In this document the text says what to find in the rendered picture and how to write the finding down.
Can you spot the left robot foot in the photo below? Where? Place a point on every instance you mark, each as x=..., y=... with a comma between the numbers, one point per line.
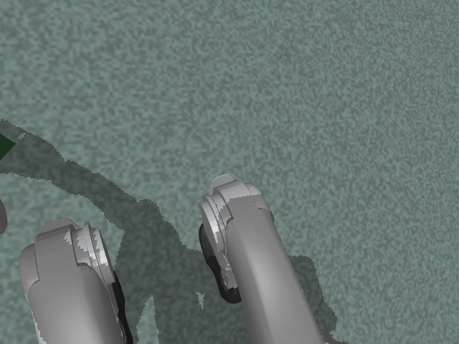
x=127, y=337

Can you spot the right robot foot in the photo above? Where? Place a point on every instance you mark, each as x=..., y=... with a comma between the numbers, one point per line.
x=231, y=295

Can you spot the cube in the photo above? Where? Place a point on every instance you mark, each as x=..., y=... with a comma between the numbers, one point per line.
x=5, y=146

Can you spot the right robot hand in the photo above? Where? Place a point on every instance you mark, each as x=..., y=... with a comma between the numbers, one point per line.
x=329, y=338

